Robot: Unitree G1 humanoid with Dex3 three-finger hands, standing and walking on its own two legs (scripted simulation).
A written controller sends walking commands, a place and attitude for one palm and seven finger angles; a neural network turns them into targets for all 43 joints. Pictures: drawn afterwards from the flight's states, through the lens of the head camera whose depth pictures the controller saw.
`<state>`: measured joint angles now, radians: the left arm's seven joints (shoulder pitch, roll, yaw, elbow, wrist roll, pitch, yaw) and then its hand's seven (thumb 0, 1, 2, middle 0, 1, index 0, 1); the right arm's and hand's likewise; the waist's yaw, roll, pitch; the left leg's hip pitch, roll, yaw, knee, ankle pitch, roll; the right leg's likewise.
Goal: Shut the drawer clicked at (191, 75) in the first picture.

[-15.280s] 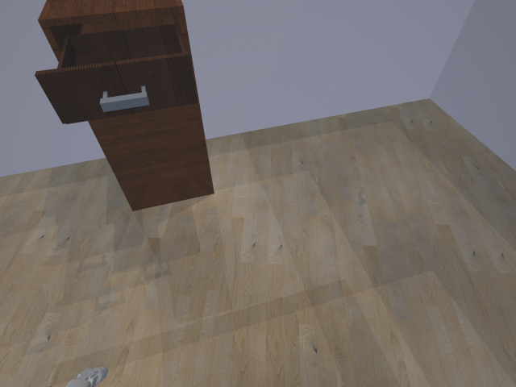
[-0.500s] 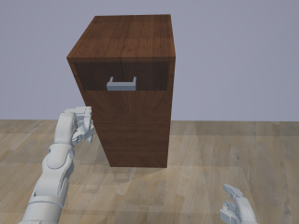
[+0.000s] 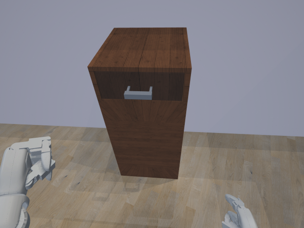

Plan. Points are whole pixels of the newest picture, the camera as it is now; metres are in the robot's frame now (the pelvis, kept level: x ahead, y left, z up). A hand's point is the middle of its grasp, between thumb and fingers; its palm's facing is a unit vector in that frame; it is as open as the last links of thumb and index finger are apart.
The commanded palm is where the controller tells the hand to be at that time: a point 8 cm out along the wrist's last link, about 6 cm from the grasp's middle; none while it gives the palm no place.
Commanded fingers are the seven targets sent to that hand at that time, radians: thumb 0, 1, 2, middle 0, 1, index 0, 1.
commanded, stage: draw the hand back to the body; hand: left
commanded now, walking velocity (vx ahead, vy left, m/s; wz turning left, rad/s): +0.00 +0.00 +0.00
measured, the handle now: (139, 91) +0.62 +0.13 +0.02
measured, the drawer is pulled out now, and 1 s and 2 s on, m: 0.00 0.00 0.00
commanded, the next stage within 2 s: step back with the hand held close in 0.22 s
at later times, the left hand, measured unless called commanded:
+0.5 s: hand (42, 160) +0.19 +0.24 +0.17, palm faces +0.38 -0.81 -0.44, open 3.3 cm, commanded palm +0.13 +0.28 +0.17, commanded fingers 0.00 0.90 0.90 -1.40 -1.60 -1.40 -1.60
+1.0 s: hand (16, 197) +0.12 +0.26 +0.15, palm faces +0.34 -0.80 -0.50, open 3.2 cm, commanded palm +0.06 +0.30 +0.17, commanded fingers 0.00 0.90 0.90 -1.40 -1.60 -1.40 -1.60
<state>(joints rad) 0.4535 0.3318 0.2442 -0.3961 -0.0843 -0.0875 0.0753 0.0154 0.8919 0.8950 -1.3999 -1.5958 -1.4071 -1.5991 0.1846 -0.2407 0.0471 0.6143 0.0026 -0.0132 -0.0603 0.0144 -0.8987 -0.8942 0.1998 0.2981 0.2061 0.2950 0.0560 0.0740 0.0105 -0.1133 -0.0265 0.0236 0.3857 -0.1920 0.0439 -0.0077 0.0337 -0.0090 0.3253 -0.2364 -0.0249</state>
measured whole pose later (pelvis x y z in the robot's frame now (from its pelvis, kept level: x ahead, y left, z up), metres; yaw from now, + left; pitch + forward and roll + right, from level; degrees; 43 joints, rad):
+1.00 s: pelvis -0.07 +0.02 -0.01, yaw +1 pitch +0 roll -2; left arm 0.62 0.40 0.37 -0.55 -0.04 -0.22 0.12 0.01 0.89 0.89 -1.40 -1.60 -1.41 -1.60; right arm 0.18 -0.24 -0.01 0.52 0.01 0.01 -0.08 0.01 -0.90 -0.89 0.20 0.30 0.21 0.29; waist 0.00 0.05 0.02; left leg -0.37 -0.03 0.02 0.48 -0.13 0.08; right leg -0.28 0.02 -0.02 0.46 -0.19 0.01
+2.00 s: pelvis -0.32 +0.07 -0.04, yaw +0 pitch -4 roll -4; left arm 0.59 0.46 0.46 -0.73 -0.07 -0.18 0.08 0.01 0.88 0.89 -1.40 -1.59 -1.41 -1.60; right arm 0.24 -0.17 -0.02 0.66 0.00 -0.04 -0.02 0.01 -0.90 -0.89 0.20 0.30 0.21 0.30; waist -0.03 -0.08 -0.03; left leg -0.76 -0.05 -0.01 1.36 -0.30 -0.04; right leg -0.28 0.02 -0.04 0.79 -0.44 -0.04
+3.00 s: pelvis -0.50 +0.13 -0.02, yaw +0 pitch +0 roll +1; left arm 0.66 0.41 0.45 -0.58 -0.04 -0.25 0.14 0.01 0.88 0.89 -1.41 -1.60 -1.41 -1.60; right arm 0.24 -0.20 -0.02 0.70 0.00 -0.05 -0.04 0.01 -0.90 -0.89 0.20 0.30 0.21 0.30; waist 0.00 0.02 0.03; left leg -0.51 0.03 0.02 1.09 -0.38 0.00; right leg -0.31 0.00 -0.07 0.61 -0.30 -0.06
